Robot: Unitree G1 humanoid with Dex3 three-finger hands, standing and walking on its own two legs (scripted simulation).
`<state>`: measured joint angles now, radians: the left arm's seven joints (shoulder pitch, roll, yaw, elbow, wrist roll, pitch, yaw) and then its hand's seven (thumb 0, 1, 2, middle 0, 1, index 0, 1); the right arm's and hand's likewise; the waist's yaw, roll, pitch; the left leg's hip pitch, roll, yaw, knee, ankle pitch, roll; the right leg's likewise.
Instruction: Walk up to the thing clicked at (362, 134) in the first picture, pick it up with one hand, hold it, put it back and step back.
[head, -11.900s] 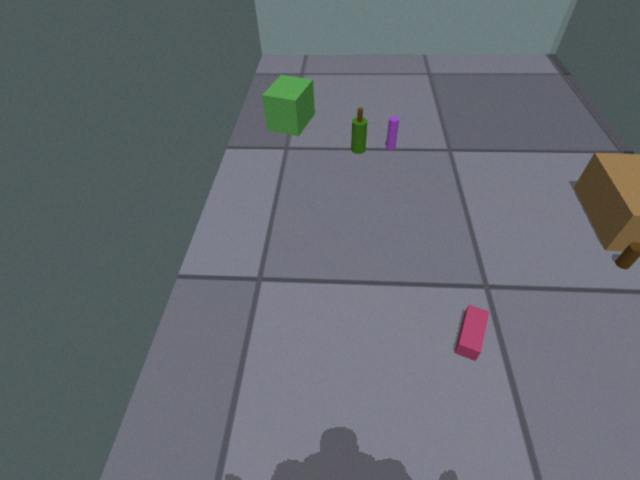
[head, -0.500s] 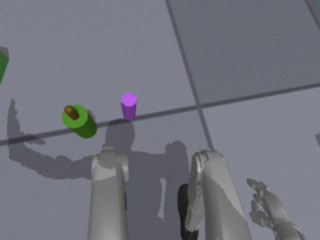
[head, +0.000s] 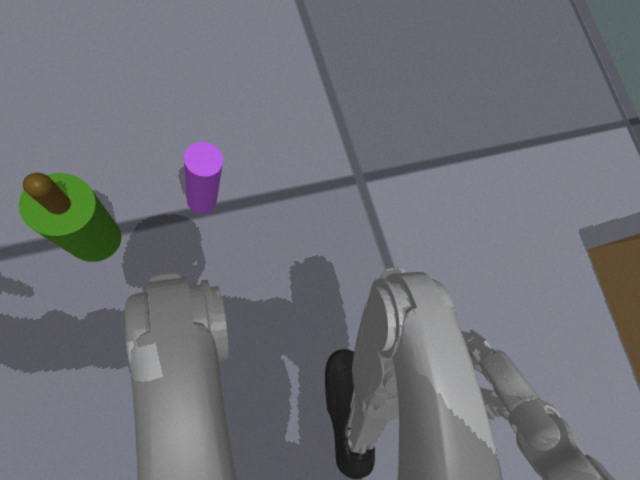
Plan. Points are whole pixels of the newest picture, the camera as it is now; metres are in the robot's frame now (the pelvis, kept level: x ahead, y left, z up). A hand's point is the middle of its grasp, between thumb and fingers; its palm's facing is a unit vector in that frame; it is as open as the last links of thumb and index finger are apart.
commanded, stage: approach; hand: left
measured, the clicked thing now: (71, 216) +0.41 +0.32 -0.20
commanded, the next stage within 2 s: close in in 0.04 s
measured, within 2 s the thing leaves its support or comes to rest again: leaves its support in 1.80 s
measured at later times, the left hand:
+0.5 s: hand (24, 251) +0.36 +0.35 -0.17, palm faces +0.37 -0.93 +0.03, open 17.5 cm
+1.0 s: hand (57, 237) +0.38 +0.32 -0.18, palm faces +0.39 -0.92 +0.01, open 17.2 cm
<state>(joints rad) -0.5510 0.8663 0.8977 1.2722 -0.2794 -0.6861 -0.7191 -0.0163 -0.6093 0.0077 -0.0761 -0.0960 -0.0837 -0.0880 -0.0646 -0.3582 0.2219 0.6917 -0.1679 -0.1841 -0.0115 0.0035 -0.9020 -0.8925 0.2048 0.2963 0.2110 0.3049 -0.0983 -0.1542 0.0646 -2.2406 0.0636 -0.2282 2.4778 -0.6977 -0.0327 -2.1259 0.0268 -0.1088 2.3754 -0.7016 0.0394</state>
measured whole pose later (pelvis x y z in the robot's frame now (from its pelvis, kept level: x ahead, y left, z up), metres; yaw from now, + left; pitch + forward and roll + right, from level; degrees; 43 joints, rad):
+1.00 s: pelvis -0.02 +0.01 -0.04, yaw -4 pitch +12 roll -15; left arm -0.50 0.72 0.62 1.29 -0.18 -1.04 -0.16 -0.02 -0.57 0.16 -0.08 -0.16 -0.11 -0.13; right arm -0.12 -0.37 0.40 0.60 -0.31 -0.01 0.14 0.00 -0.90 -0.90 0.21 0.30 0.21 0.31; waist -0.17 -0.23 0.22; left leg -2.24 0.05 -0.35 2.66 -0.68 -0.02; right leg -2.08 0.07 -0.19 2.47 -0.65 0.06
